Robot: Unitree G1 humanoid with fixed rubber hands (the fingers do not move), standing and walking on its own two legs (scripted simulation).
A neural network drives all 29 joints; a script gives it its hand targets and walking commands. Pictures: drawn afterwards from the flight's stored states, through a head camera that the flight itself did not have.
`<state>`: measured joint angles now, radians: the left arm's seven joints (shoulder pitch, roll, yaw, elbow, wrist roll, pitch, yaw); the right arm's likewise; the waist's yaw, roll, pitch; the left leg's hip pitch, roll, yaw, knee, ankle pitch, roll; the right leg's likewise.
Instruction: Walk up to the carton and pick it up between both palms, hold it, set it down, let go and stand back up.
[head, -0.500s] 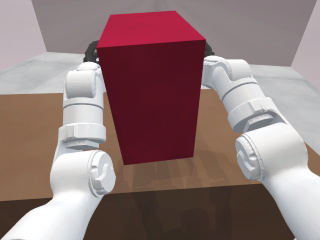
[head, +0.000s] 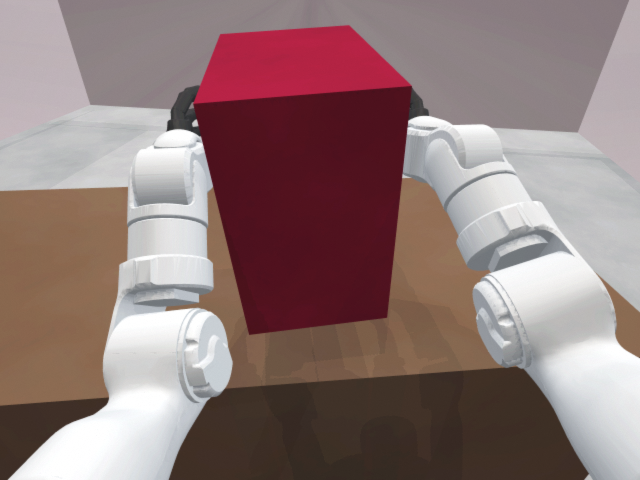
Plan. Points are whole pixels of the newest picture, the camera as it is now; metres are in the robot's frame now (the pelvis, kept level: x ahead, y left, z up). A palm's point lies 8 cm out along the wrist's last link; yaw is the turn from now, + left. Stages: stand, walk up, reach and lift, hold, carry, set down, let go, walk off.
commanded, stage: hold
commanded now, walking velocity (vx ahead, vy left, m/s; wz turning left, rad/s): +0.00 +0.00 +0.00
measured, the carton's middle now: (301, 172) +0.40 +0.01 +0.28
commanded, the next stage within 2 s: set down in 1.48 s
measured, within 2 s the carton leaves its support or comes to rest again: neither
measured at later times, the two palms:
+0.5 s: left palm (183, 146) +0.39 +0.14 +0.32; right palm (410, 135) +0.38 -0.12 +0.33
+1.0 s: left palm (183, 147) +0.38 +0.14 +0.32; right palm (411, 137) +0.37 -0.12 +0.33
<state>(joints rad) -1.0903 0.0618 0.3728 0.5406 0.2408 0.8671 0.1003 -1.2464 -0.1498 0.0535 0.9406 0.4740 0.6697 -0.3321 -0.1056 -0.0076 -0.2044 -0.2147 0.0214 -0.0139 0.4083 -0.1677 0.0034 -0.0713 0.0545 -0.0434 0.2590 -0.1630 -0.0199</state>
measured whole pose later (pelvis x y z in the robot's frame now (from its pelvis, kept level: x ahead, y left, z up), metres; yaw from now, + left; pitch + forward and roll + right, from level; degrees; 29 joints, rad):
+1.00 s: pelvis +0.00 +0.00 +0.00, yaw +0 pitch -1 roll -2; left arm -1.12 0.06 0.40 0.59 0.25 0.86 0.10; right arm -1.27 -0.14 0.02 0.97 0.45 0.67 -0.33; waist -0.10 -0.01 -0.21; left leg -0.22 0.02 -0.01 0.41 -0.16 0.00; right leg -0.08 0.06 -0.04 0.26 -0.16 -0.02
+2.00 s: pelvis +0.00 +0.00 +0.00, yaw +1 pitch -6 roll -1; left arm -1.12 0.11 0.38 0.67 0.30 0.61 0.04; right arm -1.19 -0.03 -0.10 1.07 0.27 0.32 -0.27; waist -0.12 -0.09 -0.06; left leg -0.10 0.00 -0.03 0.36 -0.15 0.00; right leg 0.05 0.04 -0.06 0.22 -0.16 -0.02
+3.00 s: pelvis +0.01 +0.00 +0.00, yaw +0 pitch -3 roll -1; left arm -1.05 0.05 0.40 0.84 0.29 0.42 0.11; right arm -1.10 -0.02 -0.19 1.14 0.13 0.22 -0.22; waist -0.08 -0.07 -0.07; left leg -0.14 0.01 0.00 0.35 -0.16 0.01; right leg -0.01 0.04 -0.03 0.24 -0.17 -0.02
